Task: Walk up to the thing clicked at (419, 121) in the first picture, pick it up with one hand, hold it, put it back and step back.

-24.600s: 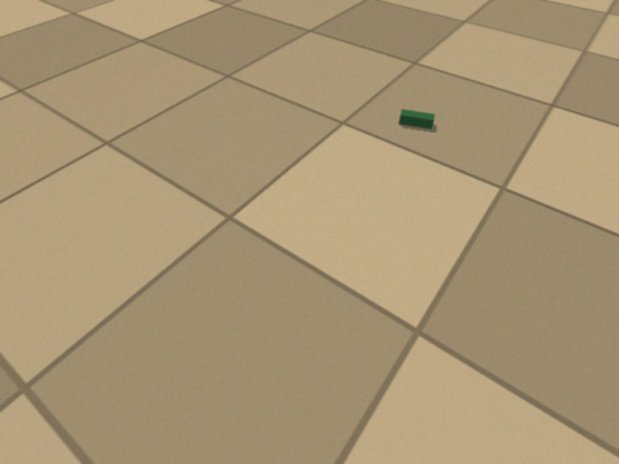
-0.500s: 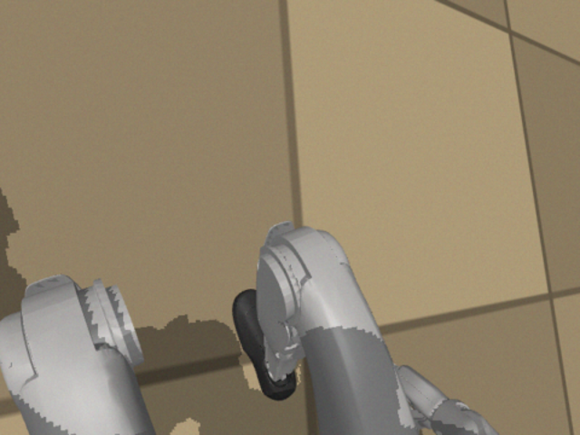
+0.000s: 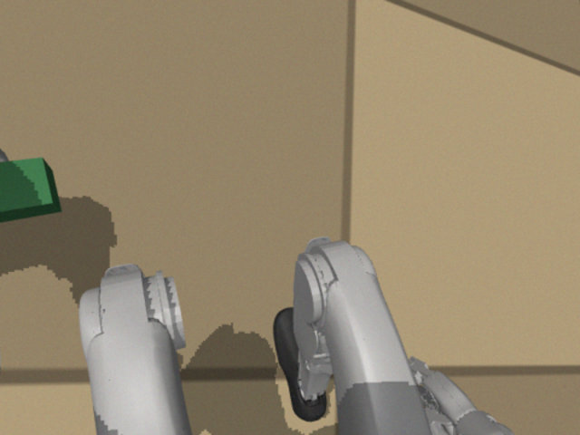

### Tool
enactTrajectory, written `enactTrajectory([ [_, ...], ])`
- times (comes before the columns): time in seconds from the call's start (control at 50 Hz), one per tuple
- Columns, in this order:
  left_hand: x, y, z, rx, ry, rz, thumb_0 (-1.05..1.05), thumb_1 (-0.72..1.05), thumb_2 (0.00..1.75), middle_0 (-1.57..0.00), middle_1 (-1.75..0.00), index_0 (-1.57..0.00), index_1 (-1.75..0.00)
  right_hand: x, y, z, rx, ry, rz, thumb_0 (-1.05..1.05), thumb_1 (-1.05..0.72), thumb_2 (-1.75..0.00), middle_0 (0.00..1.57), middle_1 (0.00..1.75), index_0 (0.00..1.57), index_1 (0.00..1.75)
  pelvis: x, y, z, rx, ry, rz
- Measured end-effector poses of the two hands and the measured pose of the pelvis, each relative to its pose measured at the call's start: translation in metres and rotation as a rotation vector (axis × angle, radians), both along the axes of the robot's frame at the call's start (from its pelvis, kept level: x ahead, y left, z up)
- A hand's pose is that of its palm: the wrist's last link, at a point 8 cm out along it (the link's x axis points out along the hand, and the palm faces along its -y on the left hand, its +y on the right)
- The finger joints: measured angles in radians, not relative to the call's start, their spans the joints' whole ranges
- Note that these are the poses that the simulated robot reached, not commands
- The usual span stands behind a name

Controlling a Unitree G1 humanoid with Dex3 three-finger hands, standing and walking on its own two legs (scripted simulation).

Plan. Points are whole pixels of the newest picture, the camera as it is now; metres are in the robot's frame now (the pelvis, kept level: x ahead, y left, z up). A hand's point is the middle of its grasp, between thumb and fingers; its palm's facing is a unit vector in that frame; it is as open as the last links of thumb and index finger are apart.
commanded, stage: settle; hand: left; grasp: from above
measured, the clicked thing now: out of the picture +0.41 +0.38 -0.22
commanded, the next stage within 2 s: lift in 0.32 s
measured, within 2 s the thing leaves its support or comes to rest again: neither
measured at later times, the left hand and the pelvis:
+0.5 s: hand out of the picture +0.41 +0.36 -0.14, palm faces -0.44 -0.11 -0.89, open 9.8 cm; pelvis -0.01 -0.01 +0.02, yaw +3 degrees
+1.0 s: hand out of the picture +0.35 +0.36 -0.03, palm faces -0.46 -0.13 -0.88, open 9.7 cm; pelvis -0.01 +0.00 +0.10, yaw +6 degrees
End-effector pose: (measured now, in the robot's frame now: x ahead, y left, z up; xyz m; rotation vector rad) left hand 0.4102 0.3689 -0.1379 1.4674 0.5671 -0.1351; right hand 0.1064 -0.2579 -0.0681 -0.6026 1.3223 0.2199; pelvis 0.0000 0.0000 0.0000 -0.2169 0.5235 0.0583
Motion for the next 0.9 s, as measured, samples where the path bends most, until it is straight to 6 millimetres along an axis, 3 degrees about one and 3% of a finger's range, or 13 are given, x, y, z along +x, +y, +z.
enactTrajectory([
  [0.16,-0.005,-0.002,0.026,-0.007,0.052,-0.017,-0.01,0.00,0.61,-0.63,-0.70,-0.68,-0.62,0.003,0.002,-0.004,0.034,-0.006,-0.046,0.00,-0.90,-0.90,0.20,0.30,0.20,0.30,-0.003,-0.003,0.011,0.023,0.018,0.017],
  [0.62,-0.003,-0.005,0.072,-0.017,0.027,-0.012,-0.02,-0.03,0.62,-0.67,-0.67,-0.71,-0.60,-0.030,-0.011,0.014,-0.031,0.034,-0.188,0.00,-0.91,-0.90,0.20,0.30,0.20,0.30,-0.009,-0.005,0.032,0.044,0.041,0.032],
  [0.74,-0.017,-0.005,0.094,-0.026,0.048,-0.009,-0.02,-0.03,0.62,-0.68,-0.66,-0.72,-0.59,-0.026,-0.009,0.028,-0.022,0.010,-0.221,0.00,-0.91,-0.90,0.20,0.30,0.20,0.30,-0.010,-0.005,0.049,0.052,0.053,0.042],
  [0.9,-0.038,-0.003,0.139,-0.024,0.039,-0.017,-0.02,-0.03,0.62,-0.68,-0.66,-0.73,-0.58,-0.007,-0.005,0.051,-0.002,-0.064,-0.230,0.00,-0.91,-0.90,0.20,0.30,0.20,0.30,-0.013,-0.004,0.077,0.062,0.058,0.054],
])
